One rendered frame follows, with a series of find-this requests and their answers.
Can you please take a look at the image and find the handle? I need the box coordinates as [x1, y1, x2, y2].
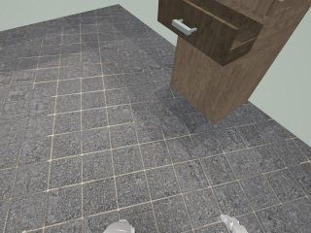
[172, 19, 197, 35]

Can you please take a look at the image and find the drawer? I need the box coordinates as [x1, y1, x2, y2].
[157, 0, 263, 67]

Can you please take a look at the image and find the robot left thigh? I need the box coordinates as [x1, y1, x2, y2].
[103, 221, 135, 233]

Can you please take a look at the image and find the robot right hand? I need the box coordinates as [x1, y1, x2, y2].
[220, 214, 248, 233]

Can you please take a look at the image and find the cabinet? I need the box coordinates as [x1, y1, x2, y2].
[170, 0, 311, 124]

